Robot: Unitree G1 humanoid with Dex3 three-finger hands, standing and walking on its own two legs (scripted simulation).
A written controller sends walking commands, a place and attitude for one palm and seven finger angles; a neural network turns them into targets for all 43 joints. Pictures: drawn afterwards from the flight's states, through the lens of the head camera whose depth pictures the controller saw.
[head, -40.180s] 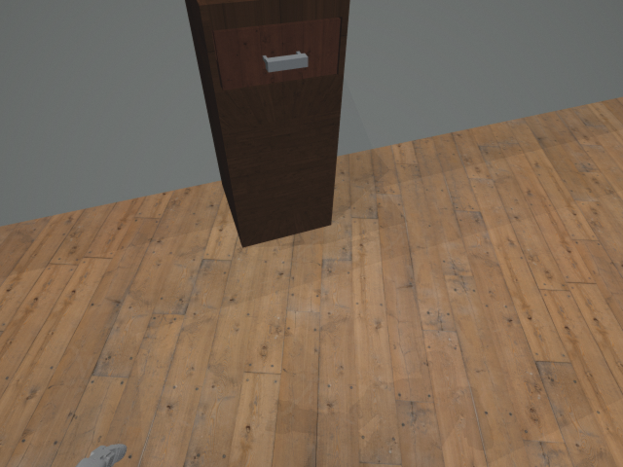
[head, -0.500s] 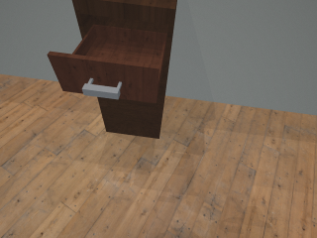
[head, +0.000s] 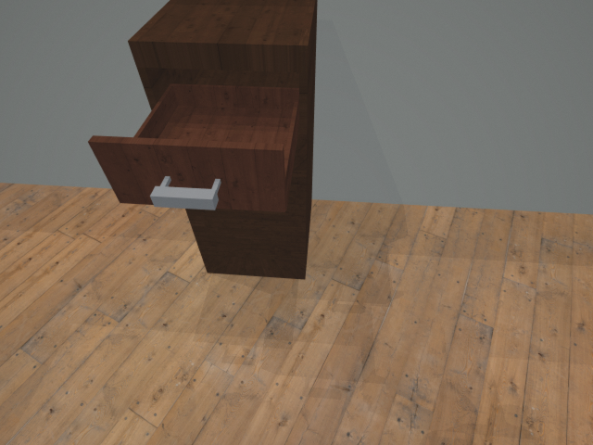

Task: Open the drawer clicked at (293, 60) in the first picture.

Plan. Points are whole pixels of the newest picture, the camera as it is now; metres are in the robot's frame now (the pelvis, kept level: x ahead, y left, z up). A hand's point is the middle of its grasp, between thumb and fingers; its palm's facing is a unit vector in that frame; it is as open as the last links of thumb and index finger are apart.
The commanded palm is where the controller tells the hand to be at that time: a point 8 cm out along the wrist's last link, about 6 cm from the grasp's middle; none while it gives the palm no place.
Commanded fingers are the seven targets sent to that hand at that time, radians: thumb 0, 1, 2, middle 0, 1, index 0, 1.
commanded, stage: let the arm hang, fingers relaxed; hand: left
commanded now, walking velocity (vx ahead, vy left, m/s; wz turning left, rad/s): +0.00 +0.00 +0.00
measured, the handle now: (188, 190) +0.55 +0.24 +0.01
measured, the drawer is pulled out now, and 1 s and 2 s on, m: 0.30 0.30 0.30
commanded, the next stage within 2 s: look to check the result in 0.16 s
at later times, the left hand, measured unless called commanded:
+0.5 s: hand out of the picture +0.07 +0.20 -0.16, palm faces +0.00 -0.95 -0.31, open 7.4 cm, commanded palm none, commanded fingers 0.00 0.90 0.90 -0.20 -0.30 -0.20 -0.30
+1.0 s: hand out of the picture +0.12 +0.21 -0.15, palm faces -0.01 -0.94 -0.33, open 7.4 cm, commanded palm none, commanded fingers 0.00 0.90 0.90 -0.20 -0.30 -0.20 -0.30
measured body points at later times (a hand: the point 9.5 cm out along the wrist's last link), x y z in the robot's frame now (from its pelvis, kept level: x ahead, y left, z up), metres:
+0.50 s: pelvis +0.02 -0.02 +0.00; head +0.04 -0.03 +0.45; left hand +0.07 +0.25 -0.14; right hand +0.05 -0.28 -0.16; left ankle +0.02 +0.12 -0.74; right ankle +0.03 -0.11 -0.74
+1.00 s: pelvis +0.04 -0.02 +0.00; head +0.06 -0.03 +0.45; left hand +0.12 +0.26 -0.13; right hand +0.10 -0.31 -0.14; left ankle +0.02 +0.12 -0.74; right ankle +0.03 -0.11 -0.74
